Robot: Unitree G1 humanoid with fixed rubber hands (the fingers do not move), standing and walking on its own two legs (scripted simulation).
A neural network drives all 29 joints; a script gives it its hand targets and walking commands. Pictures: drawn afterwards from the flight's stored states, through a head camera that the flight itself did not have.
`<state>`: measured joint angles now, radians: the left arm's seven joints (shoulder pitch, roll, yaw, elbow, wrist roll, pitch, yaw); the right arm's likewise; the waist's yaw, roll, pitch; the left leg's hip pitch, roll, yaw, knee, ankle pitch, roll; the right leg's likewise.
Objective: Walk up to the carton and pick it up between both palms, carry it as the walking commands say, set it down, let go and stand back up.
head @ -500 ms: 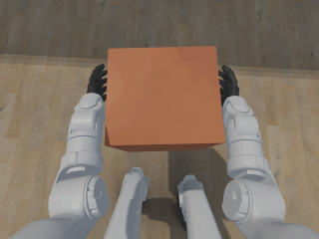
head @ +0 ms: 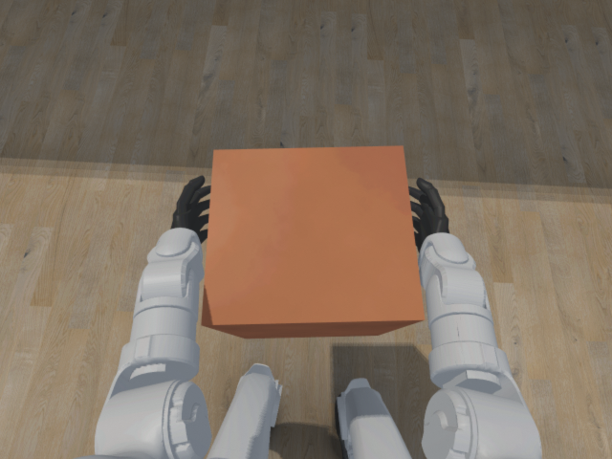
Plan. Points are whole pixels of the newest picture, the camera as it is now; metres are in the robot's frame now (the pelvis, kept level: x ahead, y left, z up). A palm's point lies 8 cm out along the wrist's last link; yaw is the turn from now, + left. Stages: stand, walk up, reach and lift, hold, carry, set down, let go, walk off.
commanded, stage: reach and lift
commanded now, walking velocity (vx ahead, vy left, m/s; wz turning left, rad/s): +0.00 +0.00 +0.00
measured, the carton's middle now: (310, 259) +0.38 +0.02 -0.11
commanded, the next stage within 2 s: none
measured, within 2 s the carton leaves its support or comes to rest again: neither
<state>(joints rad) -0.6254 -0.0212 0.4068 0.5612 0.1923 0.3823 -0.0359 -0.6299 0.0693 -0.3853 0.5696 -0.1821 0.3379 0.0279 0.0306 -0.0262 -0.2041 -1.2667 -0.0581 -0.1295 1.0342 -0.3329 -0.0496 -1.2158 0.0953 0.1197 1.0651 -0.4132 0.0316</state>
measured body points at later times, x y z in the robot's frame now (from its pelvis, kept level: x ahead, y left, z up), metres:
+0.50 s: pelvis +0.02 +0.00 +0.06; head +0.14 +0.01 +0.49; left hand +0.37 +0.19 +0.01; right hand +0.39 -0.14 +0.02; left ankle +0.07 +0.14 -0.65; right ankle +0.03 -0.13 -0.65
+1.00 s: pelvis +0.04 +0.00 +0.09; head +0.07 +0.01 +0.54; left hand +0.35 +0.19 +0.08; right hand +0.37 -0.15 +0.09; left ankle +0.07 +0.14 -0.65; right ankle +0.03 -0.13 -0.65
